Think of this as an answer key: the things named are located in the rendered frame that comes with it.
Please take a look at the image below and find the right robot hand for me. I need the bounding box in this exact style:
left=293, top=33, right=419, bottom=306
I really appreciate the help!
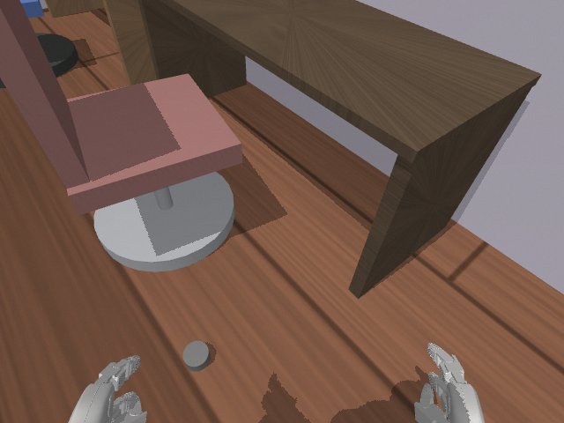
left=414, top=343, right=485, bottom=423

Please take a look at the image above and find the left robot hand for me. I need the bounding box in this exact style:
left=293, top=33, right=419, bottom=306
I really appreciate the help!
left=68, top=355, right=147, bottom=423

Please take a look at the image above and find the tin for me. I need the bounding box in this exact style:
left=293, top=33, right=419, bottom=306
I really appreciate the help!
left=182, top=341, right=211, bottom=371

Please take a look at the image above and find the office chair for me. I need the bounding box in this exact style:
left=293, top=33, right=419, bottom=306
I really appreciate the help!
left=0, top=0, right=78, bottom=88
left=0, top=0, right=242, bottom=272

